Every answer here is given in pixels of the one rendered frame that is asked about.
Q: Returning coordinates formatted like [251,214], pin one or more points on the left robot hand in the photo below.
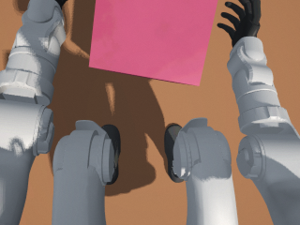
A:
[61,3]

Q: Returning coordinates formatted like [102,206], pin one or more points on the left robot upper arm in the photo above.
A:
[26,130]

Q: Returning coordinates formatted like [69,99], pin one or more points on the left robot forearm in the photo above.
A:
[33,59]

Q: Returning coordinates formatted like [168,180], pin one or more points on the right robot thigh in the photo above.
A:
[210,191]

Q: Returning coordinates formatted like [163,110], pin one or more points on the right robot hand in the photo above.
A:
[249,23]

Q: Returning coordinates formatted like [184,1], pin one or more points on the right robot upper arm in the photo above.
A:
[272,162]

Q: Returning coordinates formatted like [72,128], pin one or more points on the right robot forearm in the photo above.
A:
[255,93]

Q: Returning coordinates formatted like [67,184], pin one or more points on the carton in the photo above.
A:
[165,40]

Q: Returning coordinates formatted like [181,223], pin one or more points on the right robot foot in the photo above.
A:
[170,135]

